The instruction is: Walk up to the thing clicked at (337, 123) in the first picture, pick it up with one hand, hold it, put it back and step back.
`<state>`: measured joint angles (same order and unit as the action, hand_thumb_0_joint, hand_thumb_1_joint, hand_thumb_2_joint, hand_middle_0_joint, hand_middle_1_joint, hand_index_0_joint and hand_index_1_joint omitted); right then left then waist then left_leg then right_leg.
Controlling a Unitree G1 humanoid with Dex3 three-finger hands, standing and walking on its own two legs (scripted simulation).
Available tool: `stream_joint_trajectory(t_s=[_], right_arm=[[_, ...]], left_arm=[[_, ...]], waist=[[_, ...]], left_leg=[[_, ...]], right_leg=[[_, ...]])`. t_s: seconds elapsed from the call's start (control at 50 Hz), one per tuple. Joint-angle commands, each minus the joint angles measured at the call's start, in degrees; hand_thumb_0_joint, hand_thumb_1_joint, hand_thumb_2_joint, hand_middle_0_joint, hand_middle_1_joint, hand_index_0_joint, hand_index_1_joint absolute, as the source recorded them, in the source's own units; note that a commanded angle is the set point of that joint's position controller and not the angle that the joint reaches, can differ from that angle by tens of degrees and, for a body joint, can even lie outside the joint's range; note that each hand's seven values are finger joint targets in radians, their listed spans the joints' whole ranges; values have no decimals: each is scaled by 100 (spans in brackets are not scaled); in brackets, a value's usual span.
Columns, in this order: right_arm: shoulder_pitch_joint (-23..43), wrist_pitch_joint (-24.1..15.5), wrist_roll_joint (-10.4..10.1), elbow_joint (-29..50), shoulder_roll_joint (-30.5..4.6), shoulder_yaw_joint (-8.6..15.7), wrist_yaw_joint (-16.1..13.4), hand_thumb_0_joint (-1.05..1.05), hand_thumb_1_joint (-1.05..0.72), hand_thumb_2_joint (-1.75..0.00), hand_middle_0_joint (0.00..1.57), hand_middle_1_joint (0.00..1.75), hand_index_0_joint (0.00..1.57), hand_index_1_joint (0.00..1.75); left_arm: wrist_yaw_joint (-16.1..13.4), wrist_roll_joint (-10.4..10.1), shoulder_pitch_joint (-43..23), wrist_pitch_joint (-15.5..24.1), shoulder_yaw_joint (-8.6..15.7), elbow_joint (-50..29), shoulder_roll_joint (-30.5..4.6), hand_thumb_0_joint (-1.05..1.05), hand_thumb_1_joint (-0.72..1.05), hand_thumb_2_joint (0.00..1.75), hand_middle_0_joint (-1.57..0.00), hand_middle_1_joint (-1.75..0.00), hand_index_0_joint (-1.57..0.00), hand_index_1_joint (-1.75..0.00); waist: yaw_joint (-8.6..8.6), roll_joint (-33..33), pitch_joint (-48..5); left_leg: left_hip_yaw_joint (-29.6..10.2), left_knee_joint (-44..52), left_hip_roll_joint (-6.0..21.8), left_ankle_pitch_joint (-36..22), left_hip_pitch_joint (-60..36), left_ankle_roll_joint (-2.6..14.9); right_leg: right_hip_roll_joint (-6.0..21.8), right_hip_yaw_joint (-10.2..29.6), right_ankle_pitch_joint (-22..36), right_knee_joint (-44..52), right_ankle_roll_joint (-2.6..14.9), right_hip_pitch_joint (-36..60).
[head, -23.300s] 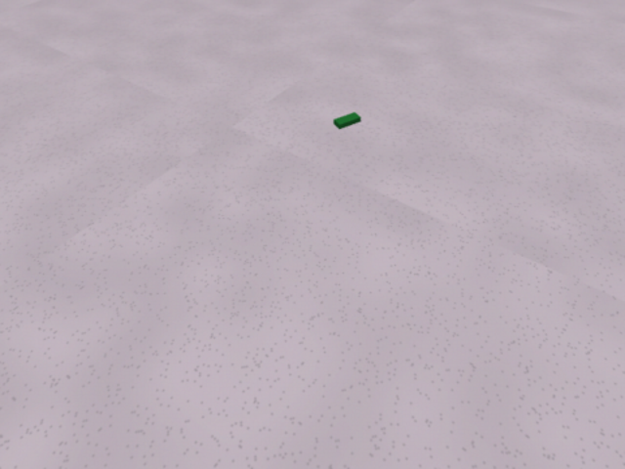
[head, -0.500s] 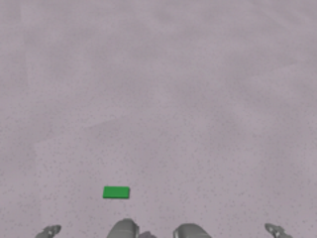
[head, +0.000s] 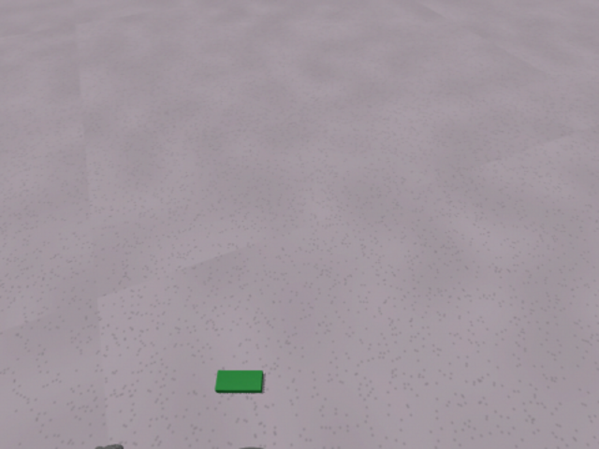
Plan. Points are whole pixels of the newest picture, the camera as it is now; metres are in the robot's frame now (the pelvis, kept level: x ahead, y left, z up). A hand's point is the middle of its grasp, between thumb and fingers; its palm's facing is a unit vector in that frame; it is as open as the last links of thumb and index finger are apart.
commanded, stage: walk up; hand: left
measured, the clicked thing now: (239, 381) +0.43 +0.25 -0.75
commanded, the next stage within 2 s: none
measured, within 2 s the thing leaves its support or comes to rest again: neither
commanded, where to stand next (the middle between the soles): +0.05 +0.00 m, yaw +2 degrees
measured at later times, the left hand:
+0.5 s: hand out of the picture +0.08 +0.26 -0.14, palm faces +0.03 -0.94 -0.34, open 7.4 cm
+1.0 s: hand out of the picture +0.09 +0.26 -0.14, palm faces +0.05 -0.94 -0.35, open 7.4 cm
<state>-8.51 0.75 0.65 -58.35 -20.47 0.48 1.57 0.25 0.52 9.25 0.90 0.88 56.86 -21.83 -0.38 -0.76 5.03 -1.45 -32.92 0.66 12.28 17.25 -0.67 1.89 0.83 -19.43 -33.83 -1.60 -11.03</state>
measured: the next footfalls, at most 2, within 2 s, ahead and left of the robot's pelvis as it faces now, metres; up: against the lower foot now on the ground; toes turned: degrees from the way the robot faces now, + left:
left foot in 1.80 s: -0.01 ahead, +0.17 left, +0.00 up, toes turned +5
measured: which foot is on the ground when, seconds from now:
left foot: down 0.00-1.00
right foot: down 0.00-1.00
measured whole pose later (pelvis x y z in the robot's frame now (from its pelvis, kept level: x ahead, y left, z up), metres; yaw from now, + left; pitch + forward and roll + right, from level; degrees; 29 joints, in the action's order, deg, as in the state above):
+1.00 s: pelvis +0.03 +0.00 +0.02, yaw +3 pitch -2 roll -1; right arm -5.0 0.3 0.7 -65.2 -19.6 0.2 0.9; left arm 0.3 0.6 5.3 0.7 1.4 65.6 -20.2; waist -0.1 -0.6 3.5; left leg -4.7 -21.9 0.3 8.2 11.8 -1.3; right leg 2.0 -2.8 -14.1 -18.7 -1.8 -2.5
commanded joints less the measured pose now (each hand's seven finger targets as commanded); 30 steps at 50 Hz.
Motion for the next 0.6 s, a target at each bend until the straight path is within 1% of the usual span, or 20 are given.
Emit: stream_joint_trajectory(t_s=[0.0, 0.02, 0.04, 0.06, 0.08, 0.1, 0.12, 0.16, 0.18, 0.22, 0.28, 0.32, 0.36, 0.38, 0.42, 0.5, 0.54, 0.56, 0.58], right_arm=[[480, -152, 11, 263, -1365, 305, -28, 0, -90, -90, 20, 30, 20, 30], [510, -160, 16, 240, -1352, 299, -22, 0, -90, -90, 20, 30, 20, 30], [468, -174, 14, 200, -1314, 273, -19, 0, -90, -90, 20, 30, 20, 30], [490, -194, 5, 171, -1282, 249, -18, 0, -90, -90, 20, 30, 20, 30], [483, -207, 8, 147, -1281, 239, -21, 0, -90, -90, 20, 30, 20, 30], [455, -219, 3, 89, -1229, 228, -28, 0, -90, -90, 20, 30, 20, 30], [408, -224, 2, 39, -1242, 235, -37, 0, -90, -90, 20, 30, 20, 30], [464, -231, 3, -7, -1260, 230, -46, 0, -90, -90, 20, 30, 20, 30], [475, -235, 4, -33, -1249, 219, -52, 0, -90, -90, 20, 30, 20, 30], [467, -242, -1, -72, -1252, 220, -64, 0, -90, -90, 20, 30, 20, 30], [390, -267, -28, -165, -1231, 219, -94, 0, -90, -90, 20, 30, 20, 30], [391, -271, -37, -203, -1232, 213, -117, 0, -90, -90, 20, 30, 20, 30], [484, -256, -49, -199, -1196, 220, -121, 0, -90, -90, 20, 30, 20, 30], [464, -235, -61, -222, -1175, 225, -125, 0, -90, -90, 20, 30, 20, 30], [456, -214, -57, -251, -1192, 236, -136, 0, -90, -90, 20, 30, 20, 30], [529, -176, -46, -283, -1169, 233, -124, 0, -90, -90, 20, 30, 20, 30], [601, -167, -41, -284, -1174, 237, -119, 0, -90, -90, 20, 30, 20, 30], [599, -169, -37, -299, -1158, 231, -121, 0, -90, -90, 20, 30, 20, 30], [601, -171, -35, -304, -1201, 244, -124, 0, -90, -90, 20, 30, 20, 30]], left_arm=[[-68, 3, -303, 127, 252, -208, -1233, 0, 90, 90, -20, -30, -20, -30], [-60, 9, -296, 125, 253, -149, -1206, 0, 90, 90, -20, -30, -20, -30], [-54, 11, -296, 139, 262, -109, -1182, 0, 90, 90, -20, -30, -20, -30], [-52, 10, -250, 155, 261, -47, -1161, 0, 90, 90, -20, -30, -20, -30], [-49, 12, -259, 164, 265, -15, -1181, 0, 90, 90, -20, -30, -20, -30], [-50, 7, -305, 171, 267, 35, -1174, 0, 90, 90, -20, -30, -20, -30], [-49, 5, -383, 171, 272, 57, -1182, 0, 90, 90, -20, -30, -20, -30], [-46, -8, -408, 167, 255, 127, -1155, 0, 90, 90, -20, -30, -20, -30], [-44, -14, -378, 169, 249, 142, -1147, 0, 90, 90, -20, -30, -20, -30], [-46, 4, -430, 178, 253, 202, -1144, 0, 90, 90, -20, -30, -20, -30], [-56, -2, -499, 189, 248, 267, -1136, 0, 90, 90, -20, -30, -20, -30], [-69, -10, -527, 182, 253, 311, -1145, 0, 90, 90, -20, -30, -20, -30], [-82, -21, -476, 175, 250, 397, -1144, 0, 90, 90, -20, -30, -20, -30], [-86, -27, -545, 170, 242, 419, -1155, 0, 90, 90, -20, -30, -20, -30], [-90, -19, -595, 159, 238, 433, -1146, 0, 90, 90, -20, -30, -20, -30], [-92, -13, -646, 149, 227, 495, -1103, 0, 90, 90, -20, -30, -20, -30], [-92, -6, -627, 141, 232, 538, -1118, 0, 90, 90, -20, -30, -20, -30], [-92, -4, -600, 141, 235, 536, -1115, 0, 90, 90, -20, -30, -20, -30], [-86, 2, -634, 141, 233, 532, -1124, 0, 90, 90, -20, -30, -20, -30]], waist=[[6, -114, -128], [-1, -126, -101], [-15, -142, -141], [-51, -179, -220], [-49, -167, -276], [-31, -152, -287], [1, -165, -294], [-9, -293, -279], [-25, -296, -377], [-5, -261, -539], [28, -221, -801], [22, -220, -887], [-4, -129, -865], [33, -51, -774], [64, -13, -750], [54, -11, -585], [43, -20, -578], [27, 4, -604], [47, -16, -662]], left_leg=[[-994, 1325, 516, 1589, -92, 315], [-1075, 1427, 555, 1666, 49, 329], [-1092, 1504, 578, 1576, 135, 322], [-1058, 1513, 587, 1360, 111, 310], [-1011, 1486, 552, 1197, 40, 295], [-968, 1475, 538, 989, 19, 264], [-951, 1491, 521, 933, -1, 237], [-980, 1579, 556, 928, -40, 228], [-963, 1585, 557, 888, -147, 226], [-903, 1523, 567, 478, -266, 241], [-756, 1306, 562, -580, -559, 232], [-682, 1221, 573, -1134, -665, 249], [-611, 1074, 571, -1558, -825, 270], [-593, 1071, 537, -1547, -828, 242], [-579, 1094, 547, -1485, -862, 252], [-656, 1251, 533, -1170, -785, 235], [-660, 1273, 525, -1098, -823, 229], [-650, 1273, 539, -1167, -886, 223], [-644, 1260, 536, -1184, -917, 225]], right_leg=[[345, 436, -1058, 1243, 468, -538], [294, 365, -918, 1274, 459, -383], [287, 334, -728, 1292, 453, -164], [305, 340, -526, 1340, 452, 2], [315, 348, -380, 1371, 439, 54], [341, 369, -301, 1431, 437, 99], [350, 360, -260, 1471, 428, 125], [339, 288, -145, 1505, 399, 144], [339, 286, -60, 1527, 386, 173], [367, 250, 231, 1587, 368, 345], [433, 215, 727, 1615, 343, 529], [471, 158, 1062, 1593, 317, 635], [491, 129, 1331, 1616, 293, 555], [506, 152, 1315, 1655, 290, 479], [525, 124, 1300, 1695, 293, 487], [497, 85, 955, 1797, 261, 426], [509, 93, 904, 1818, 263, 395], [510, 99, 896, 1832, 260, 388], [530, 100, 943, 1827, 266, 436]])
